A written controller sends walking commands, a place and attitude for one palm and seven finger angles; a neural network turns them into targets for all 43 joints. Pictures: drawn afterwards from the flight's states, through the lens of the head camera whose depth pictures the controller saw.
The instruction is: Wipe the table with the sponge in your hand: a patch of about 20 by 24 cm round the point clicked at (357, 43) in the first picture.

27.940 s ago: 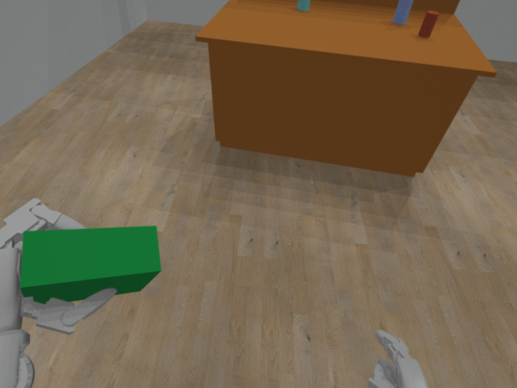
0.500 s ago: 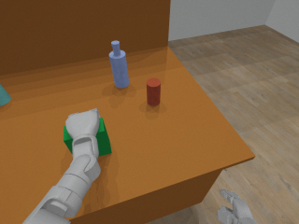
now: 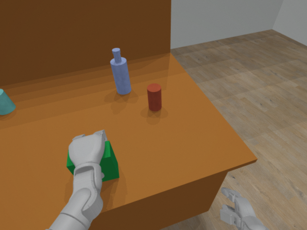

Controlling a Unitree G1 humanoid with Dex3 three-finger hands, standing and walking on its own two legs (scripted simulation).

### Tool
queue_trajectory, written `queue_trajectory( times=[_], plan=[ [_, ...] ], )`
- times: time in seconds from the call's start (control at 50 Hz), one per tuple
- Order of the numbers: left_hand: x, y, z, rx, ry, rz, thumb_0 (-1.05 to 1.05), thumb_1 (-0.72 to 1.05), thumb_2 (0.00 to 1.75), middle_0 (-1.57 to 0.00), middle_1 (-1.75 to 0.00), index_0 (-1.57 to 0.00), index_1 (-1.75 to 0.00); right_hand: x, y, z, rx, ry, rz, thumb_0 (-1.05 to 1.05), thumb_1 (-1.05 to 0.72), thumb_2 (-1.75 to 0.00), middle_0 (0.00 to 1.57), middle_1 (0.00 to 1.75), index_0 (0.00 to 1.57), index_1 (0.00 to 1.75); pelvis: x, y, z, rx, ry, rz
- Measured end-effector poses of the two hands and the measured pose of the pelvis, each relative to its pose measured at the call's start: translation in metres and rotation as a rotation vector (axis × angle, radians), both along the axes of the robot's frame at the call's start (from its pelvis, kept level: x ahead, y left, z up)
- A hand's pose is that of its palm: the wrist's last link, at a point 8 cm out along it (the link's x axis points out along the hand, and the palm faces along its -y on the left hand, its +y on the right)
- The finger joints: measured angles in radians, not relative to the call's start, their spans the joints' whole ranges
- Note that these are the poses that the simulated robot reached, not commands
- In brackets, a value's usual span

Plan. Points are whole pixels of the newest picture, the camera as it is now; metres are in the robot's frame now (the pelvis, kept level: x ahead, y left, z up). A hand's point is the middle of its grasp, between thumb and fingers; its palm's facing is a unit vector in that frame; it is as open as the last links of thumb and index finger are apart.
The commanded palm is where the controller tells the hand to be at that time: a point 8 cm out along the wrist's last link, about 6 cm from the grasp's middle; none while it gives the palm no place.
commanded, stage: wipe back along the third lane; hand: left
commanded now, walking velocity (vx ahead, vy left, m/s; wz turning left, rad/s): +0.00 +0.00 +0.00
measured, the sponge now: (97, 167) +0.29 +0.22 -0.02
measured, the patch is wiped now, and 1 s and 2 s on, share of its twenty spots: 0.90 0.90 0.90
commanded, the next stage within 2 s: slide back across to the middle lane in 1.42 s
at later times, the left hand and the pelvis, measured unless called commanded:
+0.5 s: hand (97, 172) +0.25 +0.19 +0.03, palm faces +0.01 -0.10 -1.00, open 9.9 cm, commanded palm +0.20 +0.18 +0.06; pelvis -0.02 -0.03 +0.00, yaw -1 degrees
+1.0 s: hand (98, 174) +0.25 +0.19 +0.02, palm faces +0.02 -0.11 -0.99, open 9.9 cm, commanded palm +0.20 +0.17 +0.06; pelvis -0.02 -0.02 +0.00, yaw -1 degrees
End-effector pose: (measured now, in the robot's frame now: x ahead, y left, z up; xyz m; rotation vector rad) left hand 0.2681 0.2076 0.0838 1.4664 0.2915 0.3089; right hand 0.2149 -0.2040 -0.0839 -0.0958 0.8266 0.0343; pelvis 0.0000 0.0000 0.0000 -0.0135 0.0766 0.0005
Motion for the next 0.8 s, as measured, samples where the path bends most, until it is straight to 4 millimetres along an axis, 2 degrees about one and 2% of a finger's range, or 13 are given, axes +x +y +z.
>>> queue_trajectory(
  times=[0.2, 0.5, 0.62, 0.8],
  plan=[
    [-0.015, -0.011, 0.000, -0.001, 0.015, 0.026, 0.01, -0.47, 1.08, -0.66, -1.46, -0.72, -1.40, -0.009, -0.016, 0.005, -0.015, -0.028, -0.006, 0.01, -0.90, -0.90, 0.19, 0.30, 0.20, 0.30, -0.015, -0.015, 0.000, 0.012, -0.025, 0.001],
    [-0.040, -0.021, 0.000, -0.017, 0.015, 0.008, 0.01, -0.47, 1.08, -0.66, -1.47, -0.72, -1.41, -0.017, -0.046, 0.011, -0.033, -0.068, -0.049, 0.01, -0.90, -0.90, 0.19, 0.30, 0.20, 0.30, -0.020, -0.029, 0.002, 0.017, -0.049, -0.014],
    [-0.044, -0.022, -0.002, -0.022, 0.021, 0.008, 0.01, -0.47, 1.08, -0.66, -1.47, -0.72, -1.41, -0.016, -0.046, 0.010, -0.033, -0.071, -0.048, 0.01, -0.90, -0.90, 0.19, 0.30, 0.20, 0.30, -0.020, -0.030, 0.002, 0.017, -0.049, -0.015],
    [-0.043, -0.021, -0.005, -0.030, 0.023, 0.009, 0.00, -0.48, 1.08, -0.68, -1.45, -0.73, -1.39, -0.012, -0.036, 0.008, -0.022, -0.072, -0.035, 0.01, -0.90, -0.90, 0.19, 0.30, 0.20, 0.30, -0.018, -0.027, 0.001, 0.017, -0.037, -0.016]
  ],
)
